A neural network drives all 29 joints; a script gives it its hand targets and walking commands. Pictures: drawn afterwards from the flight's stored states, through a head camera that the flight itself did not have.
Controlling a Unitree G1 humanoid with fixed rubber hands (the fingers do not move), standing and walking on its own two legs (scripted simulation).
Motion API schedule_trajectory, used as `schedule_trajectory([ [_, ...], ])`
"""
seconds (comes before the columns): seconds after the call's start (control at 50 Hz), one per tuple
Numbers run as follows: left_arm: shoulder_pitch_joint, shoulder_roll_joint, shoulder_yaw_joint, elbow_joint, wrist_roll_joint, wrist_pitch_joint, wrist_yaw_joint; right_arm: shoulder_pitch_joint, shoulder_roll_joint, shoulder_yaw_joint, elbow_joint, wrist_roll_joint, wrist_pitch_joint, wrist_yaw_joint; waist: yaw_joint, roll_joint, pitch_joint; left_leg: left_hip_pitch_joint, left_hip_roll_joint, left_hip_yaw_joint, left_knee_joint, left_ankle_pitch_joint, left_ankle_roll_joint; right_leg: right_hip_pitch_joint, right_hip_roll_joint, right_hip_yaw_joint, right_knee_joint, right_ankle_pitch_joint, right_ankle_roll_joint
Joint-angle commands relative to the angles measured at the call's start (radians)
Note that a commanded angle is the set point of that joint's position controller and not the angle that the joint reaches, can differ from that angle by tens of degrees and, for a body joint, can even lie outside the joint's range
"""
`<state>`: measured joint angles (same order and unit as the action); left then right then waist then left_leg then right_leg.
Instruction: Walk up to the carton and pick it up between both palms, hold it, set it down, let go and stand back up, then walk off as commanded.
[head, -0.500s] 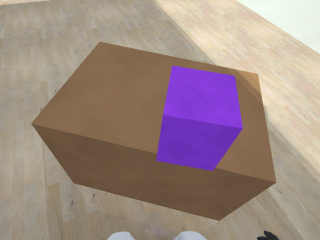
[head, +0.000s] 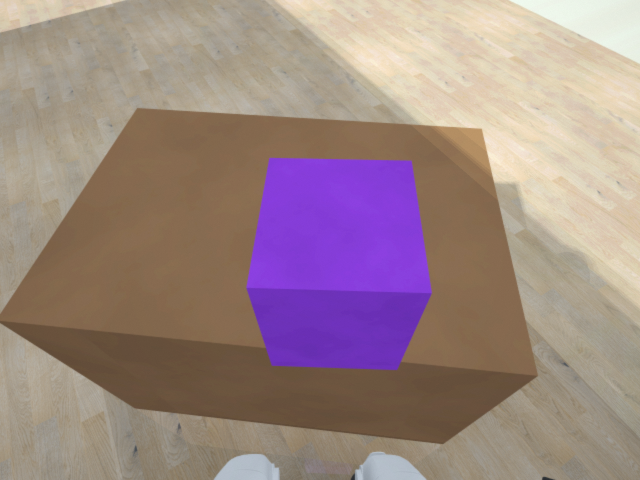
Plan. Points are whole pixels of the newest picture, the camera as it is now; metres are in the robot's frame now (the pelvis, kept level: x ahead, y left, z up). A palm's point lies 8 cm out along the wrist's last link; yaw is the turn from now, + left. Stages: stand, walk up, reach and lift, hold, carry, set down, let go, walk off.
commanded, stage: walk up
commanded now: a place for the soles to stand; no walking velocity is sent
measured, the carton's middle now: (336, 270) +0.39 -0.01 -0.02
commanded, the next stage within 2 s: none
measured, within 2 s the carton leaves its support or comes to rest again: neither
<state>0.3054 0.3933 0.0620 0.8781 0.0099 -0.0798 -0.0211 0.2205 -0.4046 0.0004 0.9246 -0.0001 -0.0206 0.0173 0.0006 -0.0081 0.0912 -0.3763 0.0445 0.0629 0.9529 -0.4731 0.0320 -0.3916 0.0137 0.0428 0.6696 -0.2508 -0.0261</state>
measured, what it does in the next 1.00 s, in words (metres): steps on the spot: left foot, then right foot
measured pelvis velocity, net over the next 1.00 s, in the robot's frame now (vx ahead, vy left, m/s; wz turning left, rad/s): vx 0.03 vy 0.04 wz -0.09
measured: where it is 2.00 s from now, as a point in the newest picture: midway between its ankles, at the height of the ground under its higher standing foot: outside the picture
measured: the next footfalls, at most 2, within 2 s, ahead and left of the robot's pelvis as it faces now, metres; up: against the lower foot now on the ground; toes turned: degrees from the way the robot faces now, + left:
left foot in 0.24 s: +0.06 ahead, +0.15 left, +0.00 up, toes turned +2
right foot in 0.50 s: +0.07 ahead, -0.13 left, +0.00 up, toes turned -5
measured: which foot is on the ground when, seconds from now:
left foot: up 0.00-0.22, down 0.24-1.00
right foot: down 0.00-0.26, up 0.28-0.48, down 0.50-1.00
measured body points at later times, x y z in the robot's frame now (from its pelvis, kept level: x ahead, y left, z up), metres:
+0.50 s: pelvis +0.01 +0.03 -0.01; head +0.03 +0.04 +0.44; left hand +0.07 +0.35 -0.13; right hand +0.07 -0.28 -0.12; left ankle +0.02 +0.15 -0.72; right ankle +0.05 -0.10 -0.72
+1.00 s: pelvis +0.03 +0.04 -0.01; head +0.06 +0.04 +0.44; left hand +0.12 +0.35 -0.13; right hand +0.06 -0.29 -0.12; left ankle +0.03 +0.16 -0.72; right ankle +0.05 -0.10 -0.71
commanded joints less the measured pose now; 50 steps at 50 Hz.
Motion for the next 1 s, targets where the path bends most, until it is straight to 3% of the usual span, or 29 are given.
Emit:
schedule_trajectory([
  [0.0,0.076,0.252,0.05,-0.061,-0.002,-0.016,0.046,0.029,-0.191,-0.101,-0.094,-0.007,-0.003,-0.004,0.008,-0.113,-0.129,-0.149,0.012,-0.085,0.076,0.005,-0.011,0.257,-0.208,0.351,-0.252,0.397,-0.168],
  [0.04,0.068,0.244,0.05,-0.063,0.002,-0.011,0.051,0.012,-0.171,-0.095,-0.081,-0.001,0.001,-0.007,0.01,-0.137,-0.147,-0.107,0.009,-0.076,0.005,0.009,-0.019,0.227,-0.207,0.336,-0.244,0.422,-0.167],
  [0.14,-0.038,0.257,0.05,-0.079,0.006,0.02,0.045,-0.018,-0.166,-0.091,-0.056,-0.007,-0.013,-0.015,-0.01,-0.184,-0.104,0.045,-0.017,-0.034,-0.21,-0.018,-0.01,0.044,-0.2,0.321,-0.246,0.164,-0.196],
  [0.18,-0.09,0.246,0.04,-0.078,-0.001,0.034,0.04,0.048,-0.164,-0.095,-0.015,-0.011,-0.027,-0.016,-0.058,-0.152,-0.111,0.192,-0.033,-0.003,-0.412,0.122,0.0,-0.038,-0.167,0.253,-0.173,0.086,-0.166],
  [0.2,-0.082,0.213,0.03,-0.082,-0.007,0.04,0.038,0.081,-0.183,-0.104,0.001,-0.026,-0.032,-0.022,-0.067,-0.107,-0.128,0.284,-0.035,-0.028,-0.491,0.171,0.005,-0.084,-0.128,0.22,-0.109,0.009,-0.119],
  [0.22,-0.074,0.16,0.016,-0.079,-0.015,0.044,0.037,0.08,-0.229,-0.113,0.003,-0.045,-0.034,-0.028,-0.07,0.039,-0.131,0.329,0.08,-0.208,-0.581,0.06,0.037,-0.173,-0.059,0.157,0.032,-0.107,-0.06],
  [0.24,-0.081,0.119,0.002,-0.079,-0.015,0.048,0.038,0.043,-0.297,-0.12,-0.017,-0.053,-0.036,-0.032,-0.069,0.193,-0.061,0.265,0.281,-0.492,-0.733,-0.169,0.092,-0.272,0.073,0.068,0.183,-0.249,-0.01],
  [0.26,-0.081,0.193,0.022,-0.063,-0.001,0.056,0.046,-0.03,-0.337,-0.127,-0.047,-0.043,-0.038,-0.029,-0.055,0.133,-0.002,0.122,0.395,-0.573,-0.804,-0.336,0.165,-0.243,0.044,0.074,0.274,-0.267,0.001],
  [0.28,-0.066,0.229,0.033,-0.047,-0.002,0.054,0.043,-0.088,-0.339,-0.129,-0.06,-0.036,-0.04,-0.026,-0.029,0.096,0.072,0.042,0.393,-0.578,-0.81,-0.352,0.2,-0.217,0.007,0.089,0.295,-0.237,0.004],
  [0.34,-0.005,0.216,0.042,-0.004,-0.004,0.045,0.02,-0.135,-0.271,-0.114,-0.082,-0.035,-0.047,-0.022,-0.003,0.149,0.08,0.038,0.261,-0.338,-0.725,-0.117,0.151,-0.113,-0.009,0.022,0.236,-0.16,0.016],
  [0.42,-0.073,0.211,0.038,-0.037,0.01,0.024,0.021,-0.011,-0.281,-0.125,-0.073,-0.033,-0.039,-0.013,-0.049,0.168,-0.036,0.238,0.275,-0.323,-0.57,0.222,0.174,-0.116,-0.025,-0.028,0.105,-0.278,0.011],
  [0.44,-0.067,0.202,0.034,-0.032,0.01,0.02,0.024,-0.014,-0.283,-0.125,-0.076,-0.028,-0.035,-0.014,-0.042,0.166,-0.049,0.234,0.276,-0.309,-0.533,0.29,0.176,-0.09,-0.023,-0.04,0.061,-0.261,0.005],
  [0.48,0.025,0.185,0.035,0.01,0.008,0.006,0.034,-0.084,-0.256,-0.109,-0.093,-0.012,-0.025,-0.015,0.024,0.151,-0.086,0.145,0.229,-0.18,-0.407,0.44,0.135,0.098,0.004,-0.088,-0.117,-0.066,-0.006],
  [0.5,0.073,0.193,0.041,0.027,0.011,-0.001,0.04,-0.091,-0.224,-0.098,-0.101,-0.008,-0.02,-0.015,0.04,0.112,-0.13,0.099,0.191,-0.126,-0.327,0.454,0.098,0.196,0.013,-0.047,-0.165,0.032,-0.016],
  [0.52,0.093,0.232,0.055,0.029,0.022,-0.007,0.048,-0.074,-0.17,-0.085,-0.109,0.001,-0.018,-0.015,0.042,-0.004,-0.161,0.01,0.119,-0.061,-0.19,0.434,0.048,0.296,-0.062,0.132,-0.201,0.118,-0.054],
  [0.54,0.071,0.289,0.066,0.01,0.026,-0.014,0.05,-0.088,-0.128,-0.071,-0.125,0.007,-0.016,-0.011,0.035,-0.156,-0.139,-0.136,0.001,-0.012,-0.048,0.195,-0.013,0.314,-0.23,0.485,-0.3,0.086,-0.137],
  [0.56,0.053,0.308,0.065,0.0,0.018,-0.013,0.045,-0.096,-0.173,-0.082,-0.117,0.001,-0.002,-0.016,0.022,-0.123,-0.112,-0.169,-0.025,-0.065,-0.036,-0.176,-0.007,0.295,-0.291,0.56,-0.292,0.08,-0.226],
  [0.58,0.045,0.309,0.062,0.002,0.02,-0.011,0.043,-0.087,-0.198,-0.088,-0.107,-0.006,-0.002,-0.016,0.021,-0.11,-0.106,-0.192,-0.02,-0.091,-0.01,-0.224,0.005,0.292,-0.299,0.576,-0.295,0.017,-0.25],
  [0.62,0.025,0.296,0.062,-0.009,0.016,-0.006,0.049,-0.084,-0.202,-0.094,-0.094,-0.014,-0.01,-0.011,0.023,-0.107,-0.091,-0.202,-0.003,-0.096,-0.033,-0.175,0.005,0.274,-0.288,0.523,-0.283,0.0,-0.242],
  [0.68,-0.03,0.272,0.053,-0.01,0.013,0.003,0.047,-0.039,-0.195,-0.095,-0.055,0.0,-0.019,-0.01,0.005,-0.139,-0.116,-0.067,-0.004,-0.056,-0.17,-0.056,-0.001,0.206,-0.238,0.394,-0.266,0.171,-0.193],
  [0.74,-0.148,0.237,0.034,-0.038,0.004,0.031,0.037,0.061,-0.178,-0.096,0.002,0.001,-0.029,-0.017,-0.076,-0.11,-0.122,0.232,-0.044,-0.012,-0.446,0.129,0.008,-0.014,-0.143,0.24,-0.153,0.031,-0.121],
  [0.76,-0.161,0.192,0.02,-0.051,-0.003,0.037,0.033,0.102,-0.217,-0.112,0.013,-0.019,-0.036,-0.025,-0.096,-0.005,-0.137,0.327,0.038,-0.162,-0.536,0.061,0.039,-0.135,-0.087,0.178,-0.017,-0.045,-0.068],
  [0.78,-0.165,0.132,0.005,-0.059,-0.008,0.039,0.033,0.108,-0.311,-0.13,0.005,-0.037,-0.041,-0.029,-0.114,0.218,-0.109,0.364,0.244,-0.485,-0.698,-0.137,0.103,-0.303,0.062,0.05,0.209,-0.23,-0.008],
  [0.8,-0.162,0.187,0.017,-0.043,0.002,0.046,0.044,0.065,-0.349,-0.135,-0.012,-0.035,-0.042,-0.028,-0.094,0.157,-0.035,0.263,0.379,-0.599,-0.765,-0.223,0.168,-0.319,0.042,0.047,0.29,-0.293,0.001],
  [0.82,-0.133,0.235,0.032,-0.03,0.007,0.047,0.04,0.004,-0.338,-0.133,-0.027,-0.028,-0.041,-0.025,-0.059,0.088,0.033,0.18,0.377,-0.584,-0.769,-0.281,0.213,-0.288,0.014,0.058,0.321,-0.274,0.001],
  [0.84,-0.108,0.235,0.033,-0.021,0.004,0.042,0.032,-0.029,-0.327,-0.131,-0.047,-0.025,-0.043,-0.024,-0.039,0.084,0.081,0.138,0.363,-0.537,-0.757,-0.212,0.209,-0.268,-0.007,0.051,0.316,-0.253,0.001],
  [0.88,-0.068,0.219,0.038,-0.003,-0.002,0.033,0.023,-0.06,-0.296,-0.115,-0.056,-0.022,-0.049,-0.022,-0.017,0.156,0.072,0.155,0.291,-0.403,-0.677,0.056,0.18,-0.201,-0.023,0.029,0.246,-0.231,0.006],
  [0.94,-0.093,0.207,0.038,-0.031,0.002,0.011,0.019,0.023,-0.309,-0.126,-0.067,-0.029,-0.04,-0.011,-0.048,0.21,-0.034,0.264,0.254,-0.315,-0.534,0.388,0.184,-0.118,-0.018,-0.065,0.106,-0.297,0.011],
  [0.98,-0.041,0.185,0.032,-0.009,0.001,-0.003,0.027,-0.004,-0.292,-0.123,-0.086,-0.015,-0.029,-0.011,-0.008,0.179,-0.088,0.243,0.217,-0.212,-0.394,0.574,0.152,0.02,0.002,-0.115,-0.074,-0.135,0.004],
])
